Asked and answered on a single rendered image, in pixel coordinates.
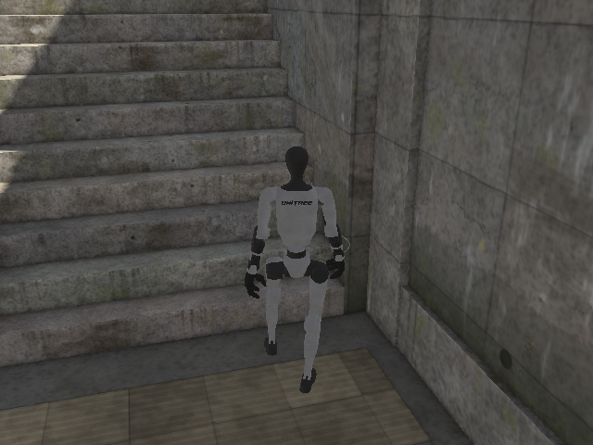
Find stairs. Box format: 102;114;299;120
0;0;345;367

